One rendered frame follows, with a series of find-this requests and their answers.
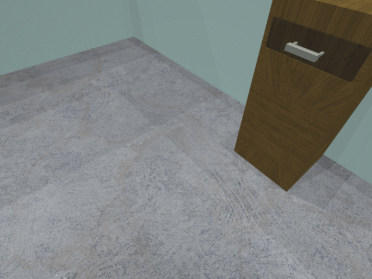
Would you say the handle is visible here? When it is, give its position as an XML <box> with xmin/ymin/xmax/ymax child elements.
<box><xmin>284</xmin><ymin>42</ymin><xmax>324</xmax><ymax>62</ymax></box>

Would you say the drawer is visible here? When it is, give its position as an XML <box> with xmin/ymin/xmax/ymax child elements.
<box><xmin>266</xmin><ymin>17</ymin><xmax>372</xmax><ymax>82</ymax></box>

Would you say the cabinet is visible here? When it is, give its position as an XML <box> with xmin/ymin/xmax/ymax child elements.
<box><xmin>234</xmin><ymin>0</ymin><xmax>372</xmax><ymax>192</ymax></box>

